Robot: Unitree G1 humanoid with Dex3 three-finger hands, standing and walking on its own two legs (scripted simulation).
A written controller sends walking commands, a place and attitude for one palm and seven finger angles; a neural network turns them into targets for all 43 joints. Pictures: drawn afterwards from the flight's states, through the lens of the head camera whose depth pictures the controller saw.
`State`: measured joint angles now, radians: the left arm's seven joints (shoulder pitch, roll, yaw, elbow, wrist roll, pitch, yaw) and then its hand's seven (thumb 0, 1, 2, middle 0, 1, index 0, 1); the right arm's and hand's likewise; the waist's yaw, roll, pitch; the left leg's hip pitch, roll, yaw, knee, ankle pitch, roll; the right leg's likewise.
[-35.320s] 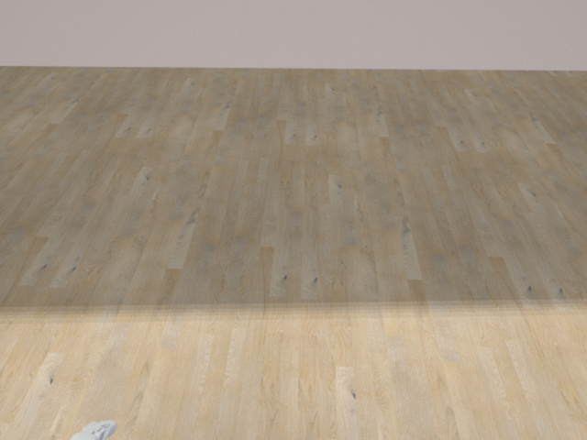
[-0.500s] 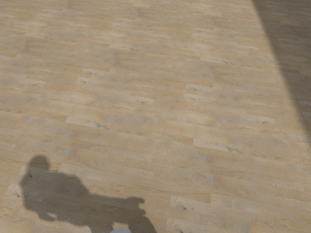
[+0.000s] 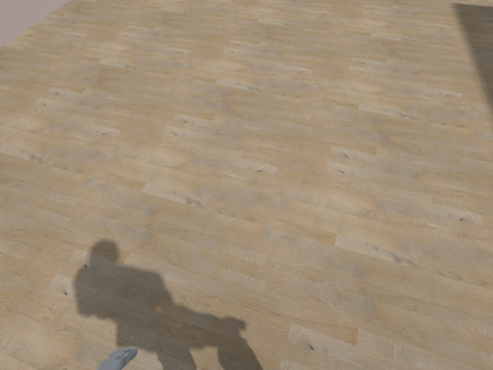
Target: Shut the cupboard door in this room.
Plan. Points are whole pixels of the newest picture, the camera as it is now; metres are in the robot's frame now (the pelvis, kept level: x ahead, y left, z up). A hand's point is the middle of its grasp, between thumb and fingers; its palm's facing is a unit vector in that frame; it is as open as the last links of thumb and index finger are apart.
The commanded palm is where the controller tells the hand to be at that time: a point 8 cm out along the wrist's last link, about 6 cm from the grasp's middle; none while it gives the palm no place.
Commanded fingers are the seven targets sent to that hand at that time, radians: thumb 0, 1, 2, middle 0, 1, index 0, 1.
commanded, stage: turn or walk to find it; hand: left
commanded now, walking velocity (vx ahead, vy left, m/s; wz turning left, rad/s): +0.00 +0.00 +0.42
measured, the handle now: out of the picture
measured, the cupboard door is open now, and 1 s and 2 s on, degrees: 100 100 100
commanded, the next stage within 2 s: none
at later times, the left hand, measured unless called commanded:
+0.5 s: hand out of the picture -0.05 +0.23 -0.18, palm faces +0.29 -0.92 -0.24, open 7.4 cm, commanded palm none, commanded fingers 0.00 0.90 0.90 -0.20 -0.30 -0.20 -0.30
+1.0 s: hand out of the picture +0.01 +0.20 -0.14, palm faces +0.42 -0.86 -0.27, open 7.4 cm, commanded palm none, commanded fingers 0.00 0.90 0.90 -0.20 -0.30 -0.20 -0.30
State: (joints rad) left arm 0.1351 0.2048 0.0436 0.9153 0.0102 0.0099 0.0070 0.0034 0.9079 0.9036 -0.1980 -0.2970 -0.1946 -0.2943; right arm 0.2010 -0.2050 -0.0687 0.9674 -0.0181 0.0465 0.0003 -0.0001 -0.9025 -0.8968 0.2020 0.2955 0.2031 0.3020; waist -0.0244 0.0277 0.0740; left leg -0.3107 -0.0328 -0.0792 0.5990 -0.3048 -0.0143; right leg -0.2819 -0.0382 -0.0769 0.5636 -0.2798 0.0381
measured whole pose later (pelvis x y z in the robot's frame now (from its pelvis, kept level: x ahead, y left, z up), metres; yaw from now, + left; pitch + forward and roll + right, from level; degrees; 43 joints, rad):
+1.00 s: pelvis -0.01 -0.02 +0.00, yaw +27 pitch +0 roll +2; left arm 0.14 0.17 0.03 0.91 0.01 0.00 0.01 0.00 0.91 0.90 -0.20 -0.30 -0.20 -0.29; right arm 0.21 -0.23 -0.09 0.99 -0.02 0.07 0.00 0.00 -0.91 -0.90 0.20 0.30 0.20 0.30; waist -0.03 0.05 0.08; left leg -0.42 -0.05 -0.07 0.94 -0.48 -0.03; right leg -0.26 -0.05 -0.11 0.58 -0.32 -0.04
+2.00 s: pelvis -0.01 -0.04 +0.01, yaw +52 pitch +0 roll +2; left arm 0.18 0.16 0.03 0.91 0.02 0.00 0.02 0.00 0.90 0.90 -0.20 -0.30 -0.20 -0.29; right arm 0.21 -0.24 -0.09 0.99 -0.02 0.08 0.01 0.00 -0.91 -0.90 0.20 0.29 0.20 0.30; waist -0.03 0.04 0.09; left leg -0.49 -0.01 -0.04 1.14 -0.42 -0.05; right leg -0.23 -0.08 -0.15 0.54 -0.30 -0.02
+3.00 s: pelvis +0.00 -0.04 +0.01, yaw +77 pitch +0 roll +2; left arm 0.19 0.16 0.03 0.92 0.02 0.00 0.02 0.00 0.90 0.90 -0.20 -0.30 -0.20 -0.29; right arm 0.22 -0.24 -0.09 1.01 -0.02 0.08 0.01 0.00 -0.91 -0.90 0.20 0.29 0.20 0.30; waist -0.03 0.03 0.09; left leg -0.48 0.01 -0.04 1.12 -0.41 -0.07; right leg -0.21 -0.08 -0.17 0.52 -0.31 -0.03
